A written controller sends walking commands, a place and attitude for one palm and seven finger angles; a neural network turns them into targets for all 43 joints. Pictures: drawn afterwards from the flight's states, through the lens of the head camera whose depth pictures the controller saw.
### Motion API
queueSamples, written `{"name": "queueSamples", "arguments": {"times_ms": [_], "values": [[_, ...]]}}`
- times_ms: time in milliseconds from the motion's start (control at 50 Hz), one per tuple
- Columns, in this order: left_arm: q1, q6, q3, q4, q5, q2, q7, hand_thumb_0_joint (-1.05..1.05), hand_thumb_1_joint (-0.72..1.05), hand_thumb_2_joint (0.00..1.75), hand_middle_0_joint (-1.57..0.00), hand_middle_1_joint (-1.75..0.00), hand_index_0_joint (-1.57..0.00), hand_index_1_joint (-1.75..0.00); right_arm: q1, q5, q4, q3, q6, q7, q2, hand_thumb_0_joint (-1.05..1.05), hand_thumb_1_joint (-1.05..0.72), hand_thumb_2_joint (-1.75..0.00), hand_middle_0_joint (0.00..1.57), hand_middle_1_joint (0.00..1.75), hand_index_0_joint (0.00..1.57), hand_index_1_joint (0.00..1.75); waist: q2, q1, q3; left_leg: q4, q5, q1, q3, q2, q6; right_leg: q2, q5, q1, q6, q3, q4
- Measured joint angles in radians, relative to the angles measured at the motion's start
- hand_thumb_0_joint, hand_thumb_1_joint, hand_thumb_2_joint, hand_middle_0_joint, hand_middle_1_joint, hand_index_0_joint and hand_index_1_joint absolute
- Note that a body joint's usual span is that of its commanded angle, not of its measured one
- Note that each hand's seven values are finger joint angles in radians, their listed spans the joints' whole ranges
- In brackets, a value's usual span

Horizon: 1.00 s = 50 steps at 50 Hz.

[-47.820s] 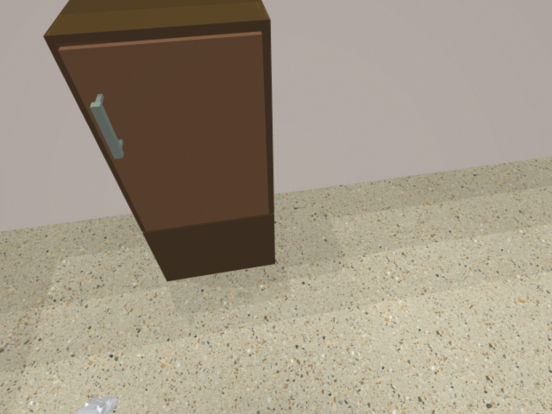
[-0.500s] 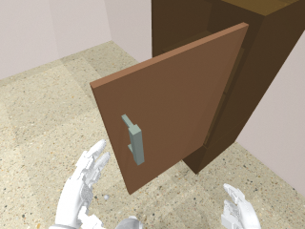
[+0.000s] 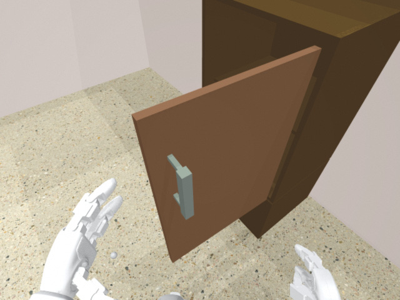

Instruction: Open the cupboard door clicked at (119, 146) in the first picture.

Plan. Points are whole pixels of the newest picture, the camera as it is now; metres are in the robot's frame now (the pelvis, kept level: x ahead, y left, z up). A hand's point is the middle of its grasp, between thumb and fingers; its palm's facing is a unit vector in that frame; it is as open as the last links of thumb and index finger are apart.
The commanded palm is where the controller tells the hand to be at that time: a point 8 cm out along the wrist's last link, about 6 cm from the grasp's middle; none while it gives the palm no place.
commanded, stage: draw the hand back to the body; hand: left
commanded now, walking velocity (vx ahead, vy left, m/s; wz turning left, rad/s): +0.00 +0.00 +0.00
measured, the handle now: (180, 188) +0.31 +0.06 +0.09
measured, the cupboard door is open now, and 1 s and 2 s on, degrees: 87 87 87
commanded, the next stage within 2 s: step back with the hand held close in 1.32 s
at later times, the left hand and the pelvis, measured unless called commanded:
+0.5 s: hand (58, 231) +0.19 +0.22 +0.15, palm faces +0.22 -0.92 -0.31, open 14.3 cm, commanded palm +0.16 +0.27 +0.18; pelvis +0.02 +0.02 +0.04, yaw +0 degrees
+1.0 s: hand (9, 170) +0.24 +0.27 +0.23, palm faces +0.44 -0.80 -0.41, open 8.5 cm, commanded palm +0.19 +0.31 +0.24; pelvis +0.04 +0.01 +0.07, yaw -1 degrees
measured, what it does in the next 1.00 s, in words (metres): rises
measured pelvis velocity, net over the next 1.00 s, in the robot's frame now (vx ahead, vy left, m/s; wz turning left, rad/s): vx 0.04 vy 0.01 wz -0.02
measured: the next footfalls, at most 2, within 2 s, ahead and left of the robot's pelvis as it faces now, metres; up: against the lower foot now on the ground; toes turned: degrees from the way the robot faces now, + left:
none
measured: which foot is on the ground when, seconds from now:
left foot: down 0.00-1.00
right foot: down 0.00-1.00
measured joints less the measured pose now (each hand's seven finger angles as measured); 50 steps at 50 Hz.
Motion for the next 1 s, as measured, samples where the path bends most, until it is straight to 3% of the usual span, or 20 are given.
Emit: {"name": "queueSamples", "arguments": {"times_ms": [100,260,360,420,500,640,1000], "values": [[-0.004,0.051,0.03,0.007,-0.033,0.014,-0.032,-0.01,-0.5,0.3,-0.15,-0.3,-0.15,-0.3,0.009,0.005,0.005,0.012,-0.023,-0.012,-0.013,0.01,-0.9,-0.9,0.21,0.3,0.2,0.3,0.0,0.002,0.004,-0.037,0.013,0.04,-0.002,-0.001,0.005,-0.001,0.019,0.046,0.005,0.0,-0.049],[-0.025,0.083,0.085,-0.049,-0.057,0.048,-0.059,-0.01,-0.47,0.32,-0.15,-0.3,-0.15,-0.3,0.004,0.013,0.024,0.013,-0.066,-0.01,-0.021,0.01,-0.9,-0.9,0.21,0.3,0.2,0.3,-0.008,0.007,0.01,-0.079,0.025,0.093,-0.002,-0.004,0.012,-0.004,0.04,0.105,0.011,0.001,-0.107],[0.012,0.165,0.084,-0.125,0.083,0.066,0.135,-0.01,-0.36,0.36,-0.16,-0.3,-0.15,-0.3,-0.004,-0.001,0.031,0.021,-0.041,-0.047,-0.003,0.01,-0.9,-0.9,0.21,0.3,0.2,0.3,-0.014,0.026,0.017,-0.155,0.048,0.165,0.018,-0.001,0.017,-0.006,0.073,0.169,0.017,0.023,-0.183],[0.031,0.202,0.078,-0.138,0.131,0.057,0.21,-0.01,-0.28,0.39,-0.16,-0.3,-0.16,-0.3,-0.005,-0.008,0.035,0.027,-0.032,-0.058,0.003,0.01,-0.9,-0.9,0.21,0.3,0.2,0.3,-0.012,0.033,0.033,-0.202,0.065,0.207,0.022,-0.005,0.021,-0.011,0.093,0.212,0.02,0.029,-0.234],[0.02,0.228,0.084,-0.13,0.165,0.068,0.265,-0.01,-0.15,0.45,-0.17,-0.3,-0.16,-0.3,-0.008,-0.016,0.064,0.037,-0.035,-0.067,0.005,0.01,-0.9,-0.9,0.21,0.3,0.2,0.3,-0.014,0.047,0.054,-0.26,0.086,0.262,0.025,-0.014,0.026,-0.021,0.114,0.267,0.025,0.033,-0.292],[-0.031,0.232,0.144,-0.121,0.18,0.092,0.301,0.0,0.08,0.55,-0.18,-0.3,-0.17,-0.3,-0.025,-0.025,0.127,0.047,-0.057,-0.063,0.004,0.01,-0.9,-0.9,0.21,0.3,0.2,0.3,-0.017,0.056,0.081,-0.356,0.112,0.363,0.034,-0.027,0.03,-0.036,0.142,0.364,0.029,0.043,-0.385],[-0.15,0.212,0.322,-0.058,0.158,0.135,0.293,0.01,0.7,0.82,-0.2,-0.3,-0.2,-0.3,-0.083,-0.034,0.205,0.011,-0.062,-0.042,-0.016,0.01,-0.9,-0.9,0.21,0.3,0.2,0.3,-0.03,0.064,0.131,-0.532,0.174,0.521,0.044,-0.022,0.014,-0.036,0.208,0.511,0.015,0.058,-0.553]]}}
